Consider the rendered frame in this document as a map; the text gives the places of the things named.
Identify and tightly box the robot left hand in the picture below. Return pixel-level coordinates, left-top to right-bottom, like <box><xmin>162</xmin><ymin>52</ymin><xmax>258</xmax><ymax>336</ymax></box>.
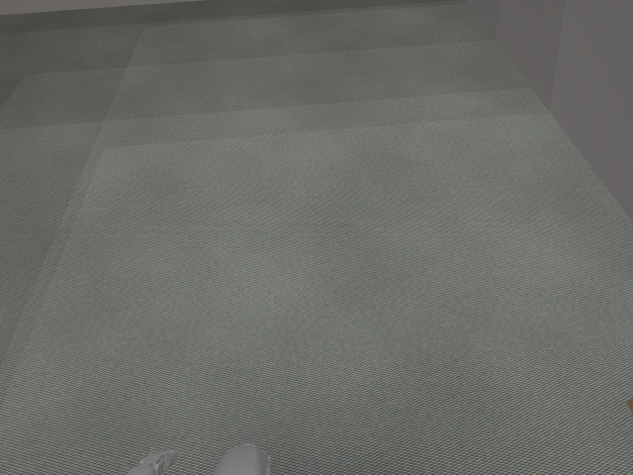
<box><xmin>127</xmin><ymin>449</ymin><xmax>177</xmax><ymax>475</ymax></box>

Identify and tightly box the robot left thigh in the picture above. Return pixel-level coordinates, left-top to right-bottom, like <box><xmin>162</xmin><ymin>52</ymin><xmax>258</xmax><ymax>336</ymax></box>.
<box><xmin>212</xmin><ymin>445</ymin><xmax>271</xmax><ymax>475</ymax></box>

